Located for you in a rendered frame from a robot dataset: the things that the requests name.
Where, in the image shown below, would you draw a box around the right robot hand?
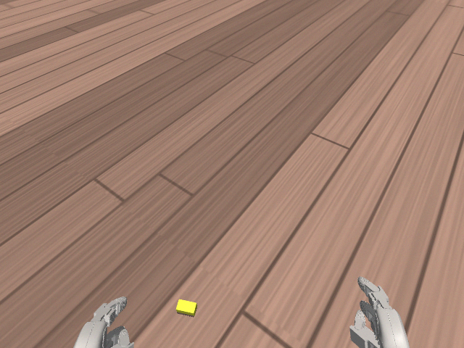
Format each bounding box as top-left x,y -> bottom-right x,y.
349,276 -> 410,348

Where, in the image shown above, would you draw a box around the left robot hand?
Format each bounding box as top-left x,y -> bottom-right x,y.
73,297 -> 134,348

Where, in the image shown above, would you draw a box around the small box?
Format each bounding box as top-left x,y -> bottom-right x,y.
176,299 -> 197,316

